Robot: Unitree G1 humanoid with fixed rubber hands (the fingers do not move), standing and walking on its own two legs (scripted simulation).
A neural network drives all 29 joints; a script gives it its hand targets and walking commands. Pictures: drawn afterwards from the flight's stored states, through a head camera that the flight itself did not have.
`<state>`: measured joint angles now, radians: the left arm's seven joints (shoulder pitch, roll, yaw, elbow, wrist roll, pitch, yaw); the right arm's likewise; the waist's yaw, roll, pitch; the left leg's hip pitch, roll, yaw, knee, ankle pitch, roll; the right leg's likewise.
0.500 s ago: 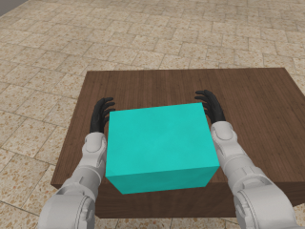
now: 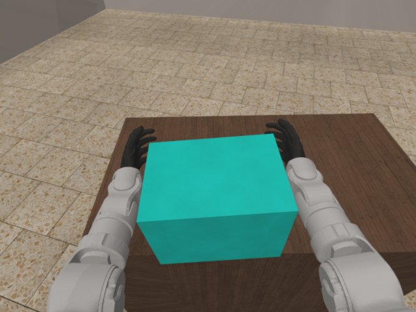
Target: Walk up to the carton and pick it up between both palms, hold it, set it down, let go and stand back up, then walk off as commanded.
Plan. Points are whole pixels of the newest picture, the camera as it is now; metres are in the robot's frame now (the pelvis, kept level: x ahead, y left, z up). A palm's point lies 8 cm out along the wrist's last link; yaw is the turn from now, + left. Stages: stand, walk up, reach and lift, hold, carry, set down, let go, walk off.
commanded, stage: reach and lift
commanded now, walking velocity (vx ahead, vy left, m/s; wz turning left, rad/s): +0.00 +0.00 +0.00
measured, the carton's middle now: (215, 200) +0.34 +0.00 +0.05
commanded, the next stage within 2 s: hold in 1.38 s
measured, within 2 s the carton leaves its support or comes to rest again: neither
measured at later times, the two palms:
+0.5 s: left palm (119, 149) +0.38 +0.18 +0.16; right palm (295, 145) +0.40 -0.15 +0.15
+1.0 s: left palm (116, 141) +0.39 +0.18 +0.18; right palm (295, 137) +0.40 -0.14 +0.17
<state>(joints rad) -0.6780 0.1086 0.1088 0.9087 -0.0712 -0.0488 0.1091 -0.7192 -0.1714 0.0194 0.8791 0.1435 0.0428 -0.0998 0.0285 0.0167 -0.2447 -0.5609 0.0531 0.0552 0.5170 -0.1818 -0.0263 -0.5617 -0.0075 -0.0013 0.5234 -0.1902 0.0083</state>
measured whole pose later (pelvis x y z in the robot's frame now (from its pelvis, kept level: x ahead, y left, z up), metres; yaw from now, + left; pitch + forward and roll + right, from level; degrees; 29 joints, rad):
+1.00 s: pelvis +0.00 +0.00 +0.01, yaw +0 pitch +5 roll +0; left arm -0.69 0.14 0.11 0.58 -0.06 0.43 0.08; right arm -0.72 -0.17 -0.01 0.66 0.17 0.36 -0.12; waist 0.03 0.02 -0.18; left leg -0.36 0.05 0.05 0.46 -0.18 -0.02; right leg -0.35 -0.01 -0.01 0.44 -0.18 0.01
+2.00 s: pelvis -0.01 +0.01 +0.01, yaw +0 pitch +3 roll +0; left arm -0.71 0.15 0.11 0.51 -0.05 0.54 0.07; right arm -0.72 -0.17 -0.03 0.60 0.17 0.44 -0.12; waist 0.03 0.02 -0.18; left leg -0.33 0.05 0.05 0.46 -0.17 -0.02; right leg -0.31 -0.01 -0.01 0.44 -0.17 0.01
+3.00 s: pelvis +0.00 +0.00 +0.01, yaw +0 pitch +2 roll +0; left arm -0.72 0.14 0.11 0.49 -0.03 0.57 0.07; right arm -0.72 -0.17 -0.05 0.57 0.17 0.47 -0.12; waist 0.03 0.02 -0.17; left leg -0.32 0.05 0.05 0.45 -0.17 -0.02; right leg -0.31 -0.01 -0.01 0.43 -0.16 0.01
